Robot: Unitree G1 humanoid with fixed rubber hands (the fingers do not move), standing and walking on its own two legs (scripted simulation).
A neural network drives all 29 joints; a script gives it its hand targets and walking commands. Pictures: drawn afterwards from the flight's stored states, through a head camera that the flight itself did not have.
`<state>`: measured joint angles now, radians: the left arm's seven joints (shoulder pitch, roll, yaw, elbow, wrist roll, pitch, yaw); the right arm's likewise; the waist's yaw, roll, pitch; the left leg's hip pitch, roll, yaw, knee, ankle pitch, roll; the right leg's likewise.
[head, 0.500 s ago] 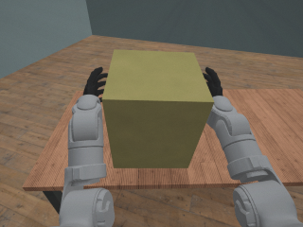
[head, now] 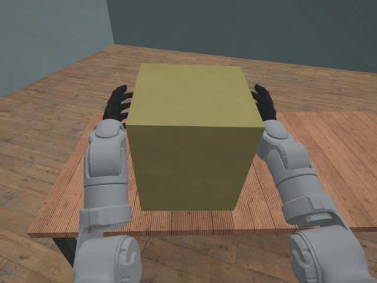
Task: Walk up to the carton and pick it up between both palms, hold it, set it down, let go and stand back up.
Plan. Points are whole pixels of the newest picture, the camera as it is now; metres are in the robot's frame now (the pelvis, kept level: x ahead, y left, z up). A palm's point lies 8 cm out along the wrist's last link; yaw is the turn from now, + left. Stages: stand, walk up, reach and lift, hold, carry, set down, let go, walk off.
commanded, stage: hold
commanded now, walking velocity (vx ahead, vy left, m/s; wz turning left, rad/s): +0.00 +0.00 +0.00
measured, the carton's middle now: (189, 140) +0.38 +0.01 +0.17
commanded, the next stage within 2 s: none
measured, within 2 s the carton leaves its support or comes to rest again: neither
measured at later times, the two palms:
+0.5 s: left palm (114, 122) +0.36 +0.16 +0.23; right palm (265, 122) +0.37 -0.15 +0.22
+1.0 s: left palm (111, 122) +0.36 +0.16 +0.23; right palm (263, 120) +0.36 -0.14 +0.22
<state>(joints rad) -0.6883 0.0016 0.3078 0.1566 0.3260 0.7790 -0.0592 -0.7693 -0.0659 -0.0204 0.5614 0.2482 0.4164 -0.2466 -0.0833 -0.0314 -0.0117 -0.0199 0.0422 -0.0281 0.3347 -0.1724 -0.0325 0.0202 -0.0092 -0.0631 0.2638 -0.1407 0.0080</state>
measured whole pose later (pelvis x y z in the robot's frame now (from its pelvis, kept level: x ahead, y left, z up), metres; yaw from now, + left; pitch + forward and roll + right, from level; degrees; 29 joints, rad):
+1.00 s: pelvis +0.00 +0.00 +0.00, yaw +0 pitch -8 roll -1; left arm -0.70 0.01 0.31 0.17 0.32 0.77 -0.06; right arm -0.78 -0.07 -0.02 0.57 0.25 0.40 -0.25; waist -0.08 -0.03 -0.02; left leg -0.02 0.04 -0.03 0.34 -0.17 -0.03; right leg 0.02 -0.01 -0.07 0.26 -0.14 0.01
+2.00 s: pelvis +0.00 +0.00 +0.00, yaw +0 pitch -9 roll -1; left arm -0.69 0.00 0.29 0.14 0.33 0.77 -0.05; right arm -0.76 -0.07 -0.03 0.55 0.25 0.39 -0.24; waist -0.09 -0.03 -0.01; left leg -0.02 0.04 -0.03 0.34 -0.18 -0.03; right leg 0.03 -0.01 -0.06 0.26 -0.14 0.01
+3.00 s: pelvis +0.00 +0.00 +0.00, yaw +0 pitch -8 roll -1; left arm -0.67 -0.01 0.29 0.11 0.32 0.78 -0.05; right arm -0.74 -0.07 -0.01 0.52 0.26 0.41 -0.25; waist -0.09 -0.03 0.00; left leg -0.01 0.04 -0.03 0.34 -0.18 -0.03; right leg 0.03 -0.01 -0.06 0.26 -0.14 0.01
